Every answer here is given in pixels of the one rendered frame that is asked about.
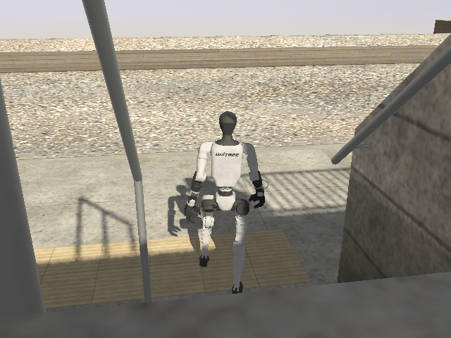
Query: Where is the left robot forearm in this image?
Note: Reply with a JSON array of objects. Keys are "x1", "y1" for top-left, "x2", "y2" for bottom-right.
[{"x1": 187, "y1": 171, "x2": 202, "y2": 206}]

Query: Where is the left robot hand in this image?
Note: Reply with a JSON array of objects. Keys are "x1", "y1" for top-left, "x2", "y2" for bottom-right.
[{"x1": 185, "y1": 204, "x2": 201, "y2": 224}]

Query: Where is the humanoid robot torso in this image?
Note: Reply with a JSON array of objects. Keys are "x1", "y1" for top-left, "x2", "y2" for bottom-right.
[{"x1": 210, "y1": 139, "x2": 243, "y2": 211}]

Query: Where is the right robot hand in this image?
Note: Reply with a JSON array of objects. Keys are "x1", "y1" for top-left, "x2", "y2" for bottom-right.
[{"x1": 249, "y1": 194, "x2": 265, "y2": 208}]

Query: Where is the right robot upper arm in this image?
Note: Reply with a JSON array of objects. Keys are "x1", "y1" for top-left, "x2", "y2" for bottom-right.
[{"x1": 242, "y1": 142, "x2": 259, "y2": 181}]

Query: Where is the left robot upper arm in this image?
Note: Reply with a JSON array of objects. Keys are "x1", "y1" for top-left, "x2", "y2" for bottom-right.
[{"x1": 195, "y1": 142, "x2": 213, "y2": 182}]

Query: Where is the robot right foot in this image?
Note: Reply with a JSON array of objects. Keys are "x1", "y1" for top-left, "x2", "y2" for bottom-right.
[{"x1": 232, "y1": 282, "x2": 243, "y2": 294}]

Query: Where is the right robot forearm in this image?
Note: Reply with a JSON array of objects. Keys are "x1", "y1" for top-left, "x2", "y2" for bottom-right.
[{"x1": 252, "y1": 171, "x2": 264, "y2": 196}]

